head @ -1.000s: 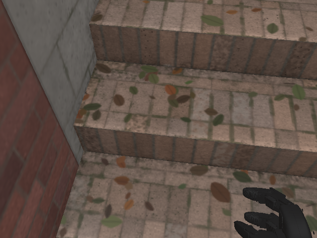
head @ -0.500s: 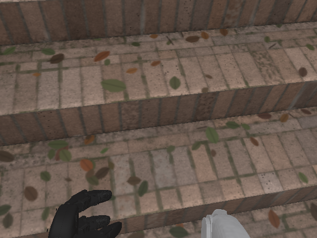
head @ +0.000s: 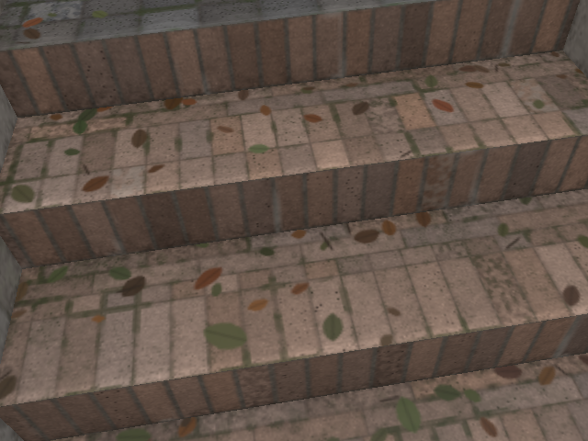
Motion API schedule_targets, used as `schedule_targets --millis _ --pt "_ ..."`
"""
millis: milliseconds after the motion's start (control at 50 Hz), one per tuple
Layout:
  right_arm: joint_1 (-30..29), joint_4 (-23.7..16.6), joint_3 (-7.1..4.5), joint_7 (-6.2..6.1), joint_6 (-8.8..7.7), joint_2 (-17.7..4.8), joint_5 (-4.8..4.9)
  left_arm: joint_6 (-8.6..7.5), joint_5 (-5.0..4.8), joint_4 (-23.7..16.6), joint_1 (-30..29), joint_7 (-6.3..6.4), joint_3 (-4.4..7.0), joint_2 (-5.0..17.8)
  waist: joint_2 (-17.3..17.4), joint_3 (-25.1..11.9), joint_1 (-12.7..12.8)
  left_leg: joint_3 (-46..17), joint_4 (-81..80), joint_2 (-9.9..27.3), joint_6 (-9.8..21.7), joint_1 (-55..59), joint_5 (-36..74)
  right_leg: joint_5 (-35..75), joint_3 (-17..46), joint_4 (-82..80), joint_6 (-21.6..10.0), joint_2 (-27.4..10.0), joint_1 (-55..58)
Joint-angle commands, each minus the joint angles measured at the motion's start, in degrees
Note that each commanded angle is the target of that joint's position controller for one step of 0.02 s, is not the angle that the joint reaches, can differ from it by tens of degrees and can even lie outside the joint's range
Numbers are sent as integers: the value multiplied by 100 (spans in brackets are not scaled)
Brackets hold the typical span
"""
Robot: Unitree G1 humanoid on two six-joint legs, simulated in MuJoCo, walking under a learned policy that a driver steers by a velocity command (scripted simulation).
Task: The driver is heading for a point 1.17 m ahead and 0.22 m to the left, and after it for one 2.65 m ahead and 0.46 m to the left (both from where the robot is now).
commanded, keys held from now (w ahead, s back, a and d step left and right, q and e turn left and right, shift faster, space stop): q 0.40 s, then w+q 0.14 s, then w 0.46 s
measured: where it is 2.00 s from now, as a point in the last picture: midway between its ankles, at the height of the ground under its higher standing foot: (195, 310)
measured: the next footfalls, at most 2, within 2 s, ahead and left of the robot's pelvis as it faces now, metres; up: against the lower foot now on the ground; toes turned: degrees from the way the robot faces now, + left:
left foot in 0.14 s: +0.05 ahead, +0.12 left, +0.00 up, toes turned +7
right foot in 0.54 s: +0.10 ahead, -0.09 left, +0.00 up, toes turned +19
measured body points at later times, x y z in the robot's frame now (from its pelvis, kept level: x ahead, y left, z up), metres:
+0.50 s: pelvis +0.03 +0.00 +0.00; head +0.06 +0.01 +0.44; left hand +0.12 +0.26 -0.11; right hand +0.21 -0.23 -0.11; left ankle +0.01 +0.11 -0.73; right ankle +0.05 -0.11 -0.71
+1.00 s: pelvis +0.18 +0.07 +0.01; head +0.24 +0.07 +0.46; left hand -0.01 +0.22 -0.11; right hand +0.51 +0.06 -0.03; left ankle +0.29 +0.22 -0.56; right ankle +0.07 -0.10 -0.73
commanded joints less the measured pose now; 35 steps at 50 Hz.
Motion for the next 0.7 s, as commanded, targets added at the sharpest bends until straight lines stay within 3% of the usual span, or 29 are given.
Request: schedule_targets --millis 20,60,80,120,140,160,180,200,220,260,280,300,320,340,380,400,460,480,500,520,540,560,580,600,620,640,660,680,700 --pt "-504 -501 -66 -17 -73 -250 -3 -28 -30 -408 247 109 224 698 -1167 -215 188 509 -1849 27 13 701 -923 1819 606 -954 -687 -1168 423" --pt "-426 -523 -72 -75 -118 -285 30 51 -28 -358 590 141 381 1020 -1354 -335 300 752 -2681 -107 116 865 -1429 2272 783 -650 -804 -1360 902" --pt "-333 -562 -65 -88 -154 -281 20 91 -49 -352 544 122 416 1088 -1303 -390 175 740 -3224 -63 169 1039 -1296 2592 924 -509 -855 -1509 959" --pt "66 -488 -27 -80 -261 -241 -33 157 -203 -261 554 89 505 1167 -1031 -405 -97 772 -4669 -80 322 1814 -25 2607 705 -27 -543 -1429 657" --pt "112 -545 -79 -71 -331 -435 -122 169 -217 -251 597 52 502 1021 -570 -360 -108 101 -4962 173 399 2178 547 2247 479 540 -206 -1255 232" --pt "92 -659 -230 -115 -414 -1085 -195 160 -241 -580 398 -7 445 722 1037 -422 -9 -1460 -4684 1226 807 2773 2546 681 -60 1490 303 -634 -1021" --pt "332 -660 -242 -149 -395 -1080 -171 228 -329 -536 123 28 434 649 1694 -361 -391 -2212 -4997 1874 1681 2495 3400 -1248 114 2035 511 107 -1274" --pt "482 -666 -184 -193 -368 -914 -204 261 -352 -484 -20 21 458 705 1391 -177 -505 -2300 -5230 1922 1972 2414 3072 -1711 522 2824 579 107 -1572" --pt "275 -700 -157 -242 -318 -896 -169 267 -313 -431 -50 -10 448 657 1038 -74 -400 -2032 -5233 1705 1968 2245 2570 -1504 721 3222 599 78 -1659" --pt "-155 -873 -149 -302 -227 -986 -66 294 -111 -409 -171 -94 470 770 700 -77 -215 -1663 -5015 1292 1783 2243 2288 -1179 815 3614 602 128 -1985" --pt "-257 -915 -119 -293 -231 -985 -93 319 -64 -405 -223 -145 458 695 511 -170 -161 -1624 -4928 1178 1766 2319 2296 -940 806 3683 580 279 -2069" --pt "-143 -893 -99 -330 -235 -846 -28 286 75 -435 -213 -181 421 669 342 -124 -156 -1572 -4855 1084 1680 2429 2194 -719 840 3530 592 269 -2188" --pt "-69 -906 -173 -311 -255 -1049 -73 268 63 -506 -322 -206 417 662 528 -311 -205 -1661 -4679 1166 1738 2608 2780 -754 767 3781 581 376 -2284" --pt "39 -901 -212 -300 -285 -1143 -76 268 99 -525 -365 -207 394 638 360 -493 -134 -1675 -4585 1246 1780 2640 3267 -698 883 3919 613 334 -2229" --pt "-157 -1008 -238 -319 -260 -1192 -138 295 85 -533 -336 -174 336 636 374 -654 -135 -1597 -4454 1138 1714 2434 3253 -671 828 3719 572 314 -2073" --pt "-272 -1068 -212 -316 -248 -1065 -121 323 69 -607 -421 -197 309 674 493 -686 -161 -1650 -4443 1069 1639 2442 3065 -710 778 3440 592 263 -2068" --pt "-218 -1109 -288 -308 -142 -1150 -133 364 -71 -783 -462 -274 208 609 823 -555 -93 -1802 -4907 663 1506 1532 29 -1560 685 1721 380 378 -959" --pt "-255 -1109 -315 -278 -127 -1143 -168 385 -188 -813 -287 -258 207 631 934 -342 21 -1949 -5068 533 1491 1198 -668 -1644 610 878 331 431 -465" --pt "-415 -1116 -343 -238 -105 -1181 -154 349 -213 -689 151 -209 209 592 842 -278 263 -1993 -4989 442 1435 814 -1026 -936 410 -48 245 564 347" --pt "-517 -1133 -347 -181 -125 -1088 -125 292 -188 -553 534 -128 260 702 574 -220 438 -1915 -4631 241 1287 288 -1372 -565 498 -683 223 571 1148" --pt "-775 -1233 -286 -69 -196 -724 -27 175 -47 -463 964 -56 376 1169 -590 -285 668 -1300 -3155 -219 990 -959 -1932 -1166 1695 -1247 100 -422 2256" --pt "-1057 -1559 -134 -24 -299 -213 63 145 130 -513 1078 -62 593 2092 -1863 -403 756 -208 -1268 -1004 534 -2146 -1828 -2132 4340 -2288 -277 -2143 2454" --pt "-642 -1457 -161 27 -345 -475 -126 105 167 -596 686 -87 626 1936 -1404 -442 478 -585 211 -470 344 -2079 -1335 -3229 5380 -2640 -705 -2370 1888" --pt "-476 -1263 -233 58 -345 -664 -209 47 82 -536 199 -133 512 1517 -761 -27 112 -620 1190 -295 289 -2146 -684 -3736 4739 -2473 -790 -2108 1392" --pt "-733 -1247 -223 85 -338 -665 -283 -90 68 -465 8 -195 453 1334 -533 293 114 -480 2255 -318 267 -2499 -422 -3124 3924 -2203 -747 -1806 1197" --pt "-779 -1191 -176 115 -334 -511 -323 -183 55 -261 200 -214 408 1187 -449 249 142 -468 3210 -371 319 -2782 -263 -2507 3221 -1934 -715 -1525 1159" --pt "-801 -1173 -81 145 -317 -266 -317 -230 70 -16 503 -212 328 939 -350 192 119 -467 3779 -421 415 -2985 -134 -2022 2736 -1682 -689 -1276 1194" --pt "-803 -1138 -10 192 -326 -183 -272 -294 73 172 741 -254 272 786 -334 255 79 -544 3730 -409 505 -3100 90 -1838 2378 -1485 -491 -1156 1127" --pt "-1169 -1239 76 228 -336 -75 -258 -349 80 345 967 -281 250 789 -219 381 194 -496 3830 -444 542 -3416 115 -1607 2242 -1463 -443 -1148 1122"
